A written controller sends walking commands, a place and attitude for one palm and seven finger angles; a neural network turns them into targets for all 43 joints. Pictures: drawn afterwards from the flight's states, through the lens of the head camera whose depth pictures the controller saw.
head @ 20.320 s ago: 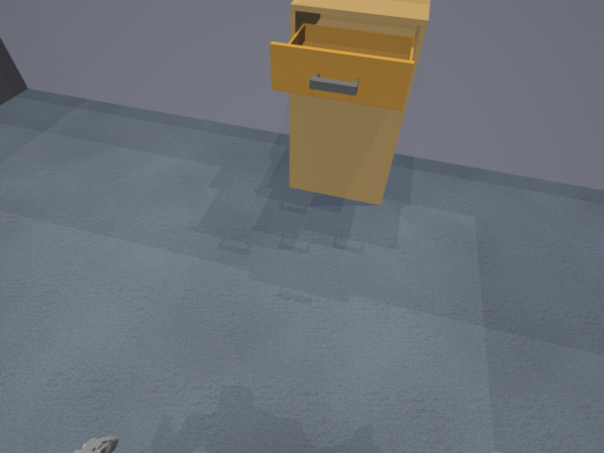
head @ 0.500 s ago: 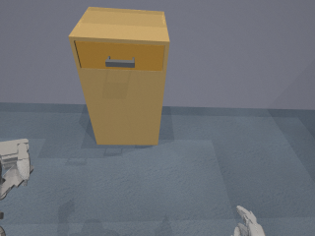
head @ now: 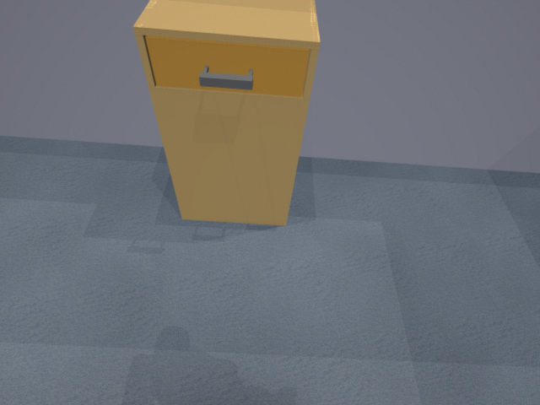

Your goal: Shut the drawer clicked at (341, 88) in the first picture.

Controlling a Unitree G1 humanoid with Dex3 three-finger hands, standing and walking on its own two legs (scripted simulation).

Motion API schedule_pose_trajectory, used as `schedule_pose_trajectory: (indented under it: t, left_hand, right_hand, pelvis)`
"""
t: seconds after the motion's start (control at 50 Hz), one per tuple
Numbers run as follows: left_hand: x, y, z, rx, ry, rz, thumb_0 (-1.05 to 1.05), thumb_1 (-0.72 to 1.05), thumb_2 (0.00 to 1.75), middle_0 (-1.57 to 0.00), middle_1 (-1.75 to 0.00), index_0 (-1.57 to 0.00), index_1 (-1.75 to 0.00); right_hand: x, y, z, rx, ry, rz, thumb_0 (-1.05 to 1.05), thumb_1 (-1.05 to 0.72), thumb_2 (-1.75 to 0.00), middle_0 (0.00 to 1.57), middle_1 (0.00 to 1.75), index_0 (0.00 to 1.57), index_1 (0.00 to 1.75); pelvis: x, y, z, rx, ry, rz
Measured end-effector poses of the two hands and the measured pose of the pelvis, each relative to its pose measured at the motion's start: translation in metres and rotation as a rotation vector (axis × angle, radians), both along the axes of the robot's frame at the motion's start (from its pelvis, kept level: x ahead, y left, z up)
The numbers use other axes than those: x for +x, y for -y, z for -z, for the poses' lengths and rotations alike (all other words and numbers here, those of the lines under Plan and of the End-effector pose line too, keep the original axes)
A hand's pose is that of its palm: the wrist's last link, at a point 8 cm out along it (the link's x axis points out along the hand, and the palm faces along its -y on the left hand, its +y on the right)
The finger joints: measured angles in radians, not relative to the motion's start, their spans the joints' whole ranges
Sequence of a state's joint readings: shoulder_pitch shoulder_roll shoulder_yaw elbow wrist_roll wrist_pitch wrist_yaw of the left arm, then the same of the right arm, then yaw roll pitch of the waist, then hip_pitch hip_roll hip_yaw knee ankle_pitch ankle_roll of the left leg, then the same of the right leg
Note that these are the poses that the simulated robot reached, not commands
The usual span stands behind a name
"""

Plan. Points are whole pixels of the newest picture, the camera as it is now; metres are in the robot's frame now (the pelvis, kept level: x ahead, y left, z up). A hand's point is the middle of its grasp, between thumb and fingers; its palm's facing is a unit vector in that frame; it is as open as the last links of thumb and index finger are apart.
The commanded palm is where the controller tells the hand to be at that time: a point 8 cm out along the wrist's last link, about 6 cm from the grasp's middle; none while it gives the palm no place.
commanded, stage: let the arm hang, fingers relaxed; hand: left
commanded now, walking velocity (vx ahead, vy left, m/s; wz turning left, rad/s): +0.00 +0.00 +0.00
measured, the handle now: (227, 76) +0.88 +0.16 -0.02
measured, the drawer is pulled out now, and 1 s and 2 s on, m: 0.00 0.00 0.00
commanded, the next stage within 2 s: look to check the result in 0.72 s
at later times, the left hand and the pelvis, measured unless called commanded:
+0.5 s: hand out of the picture -0.03 +0.18 -0.17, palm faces +0.00 -0.98 -0.19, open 7.3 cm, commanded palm none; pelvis -0.03 +0.01 +0.01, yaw -1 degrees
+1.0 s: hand out of the picture -0.05 +0.16 -0.17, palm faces +0.02 -0.98 -0.18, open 7.4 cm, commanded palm none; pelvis -0.03 +0.00 +0.01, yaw -1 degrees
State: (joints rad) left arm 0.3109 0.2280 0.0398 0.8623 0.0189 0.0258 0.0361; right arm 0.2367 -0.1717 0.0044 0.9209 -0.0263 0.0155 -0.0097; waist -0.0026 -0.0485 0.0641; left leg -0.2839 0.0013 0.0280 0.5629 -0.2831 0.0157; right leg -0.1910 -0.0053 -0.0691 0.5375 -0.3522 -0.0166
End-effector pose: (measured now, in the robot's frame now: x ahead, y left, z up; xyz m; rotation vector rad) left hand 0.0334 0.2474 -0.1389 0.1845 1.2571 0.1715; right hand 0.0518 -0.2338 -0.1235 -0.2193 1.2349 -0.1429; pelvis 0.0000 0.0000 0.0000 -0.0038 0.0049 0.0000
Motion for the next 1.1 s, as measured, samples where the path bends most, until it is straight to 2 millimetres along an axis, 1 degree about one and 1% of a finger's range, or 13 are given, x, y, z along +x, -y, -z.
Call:
schedule_pose_trajectory:
  t: [0.06, 0.1, 0.14, 0.2, 0.3, 0.38, 0.48, 0.62, 0.72, 0.82, 0.96, 1.1]
  left_hand:
    - [-0.028, -0.005, -0.001, 0.000, -0.082, -0.012, 0.01, 0.90, 0.89, -0.83, -1.05, -0.83, -1.00]
    - [-0.042, -0.006, -0.003, 0.002, -0.120, -0.018, 0.01, 0.90, 0.89, -0.75, -0.96, -0.76, -0.92]
    - [-0.053, -0.007, -0.006, 0.003, -0.146, -0.022, 0.01, 0.90, 0.89, -0.68, -0.86, -0.68, -0.83]
    - [-0.064, -0.005, -0.008, 0.001, -0.168, -0.024, 0.01, 0.90, 0.89, -0.56, -0.72, -0.56, -0.71]
    - [-0.070, 0.001, -0.008, -0.010, -0.172, -0.019, 0.01, 0.90, 0.89, -0.38, -0.51, -0.38, -0.50]
    - [-0.070, 0.008, -0.007, -0.025, -0.163, -0.014, 0.01, 0.90, 0.89, -0.29, -0.40, -0.28, -0.40]
    - [-0.069, 0.017, -0.004, -0.043, -0.155, -0.008, 0.00, 0.90, 0.89, -0.23, -0.33, -0.23, -0.33]
    - [-0.073, 0.027, -0.003, -0.057, -0.164, -0.010, 0.00, 0.90, 0.89, -0.21, -0.30, -0.20, -0.30]
    - [-0.079, 0.032, -0.002, -0.061, -0.180, -0.018, 0.00, 0.90, 0.89, -0.20, -0.30, -0.20, -0.30]
    - [-0.083, 0.035, -0.002, -0.060, -0.195, -0.025, 0.00, 0.90, 0.89, -0.20, -0.29, -0.20, -0.30]
    - [-0.083, 0.038, -0.002, -0.056, -0.197, -0.031, 0.00, 0.90, 0.89, -0.20, -0.29, -0.20, -0.30]
    - [-0.076, 0.039, -0.003, -0.050, -0.183, -0.025, 0.00, 0.90, 0.89, -0.20, -0.29, -0.20, -0.30]
  right_hand:
    - [-0.021, 0.000, 0.002, -0.002, -0.054, 0.021, 0.01, -0.90, -0.90, 0.20, 0.30, 0.20, 0.30]
    - [-0.032, -0.001, 0.004, 0.005, -0.080, 0.032, 0.01, -0.90, -0.90, 0.20, 0.30, 0.20, 0.30]
    - [-0.042, -0.004, 0.006, 0.015, -0.099, 0.042, 0.01, -0.90, -0.90, 0.20, 0.30, 0.20, 0.30]
    - [-0.054, -0.011, 0.009, 0.035, -0.119, 0.053, 0.01, -0.90, -0.90, 0.20, 0.30, 0.20, 0.30]
    - [-0.072, -0.022, 0.014, 0.064, -0.140, 0.071, 0.01, -0.91, -0.90, 0.20, 0.30, 0.20, 0.30]
    - [-0.087, -0.028, 0.015, 0.080, -0.159, 0.089, 0.01, -0.91, -0.90, 0.20, 0.30, 0.20, 0.30]
    - [-0.104, -0.034, 0.016, 0.096, -0.186, 0.111, 0.01, -0.91, -0.90, 0.20, 0.30, 0.20, 0.30]
    - [-0.123, -0.040, 0.017, 0.112, -0.223, 0.137, 0.01, -0.91, -0.90, 0.20, 0.30, 0.20, 0.30]
    - [-0.129, -0.040, 0.017, 0.116, -0.240, 0.148, 0.01, -0.91, -0.90, 0.20, 0.30, 0.20, 0.30]
    - [-0.128, -0.038, 0.017, 0.115, -0.242, 0.151, 0.01, -0.91, -0.90, 0.20, 0.30, 0.20, 0.30]
    - [-0.117, -0.031, 0.018, 0.109, -0.221, 0.145, 0.01, -0.91, -0.90, 0.20, 0.30, 0.20, 0.30]
    - [-0.101, -0.022, 0.017, 0.098, -0.186, 0.136, 0.01, -0.91, -0.90, 0.20, 0.30, 0.20, 0.30]
  pelvis:
    - [-0.005, -0.002, -0.003, -0.007, 0.009, -0.001]
    - [-0.008, -0.004, -0.005, -0.009, 0.014, -0.001]
    - [-0.011, -0.006, -0.007, -0.009, 0.020, 0.001]
    - [-0.015, -0.008, -0.008, -0.007, 0.028, 0.004]
    - [-0.022, -0.010, -0.010, -0.004, 0.037, 0.008]
    - [-0.026, -0.010, -0.010, -0.002, 0.040, 0.012]
    - [-0.030, -0.009, -0.010, 0.000, 0.041, 0.016]
    - [-0.032, -0.006, -0.010, 0.002, 0.037, 0.018]
    - [-0.032, -0.004, -0.010, 0.002, 0.034, 0.019]
    - [-0.031, -0.001, -0.010, 0.002, 0.033, 0.019]
    - [-0.029, 0.003, -0.010, 0.002, 0.034, 0.019]
    - [-0.027, 0.007, -0.010, 0.002, 0.035, 0.022]
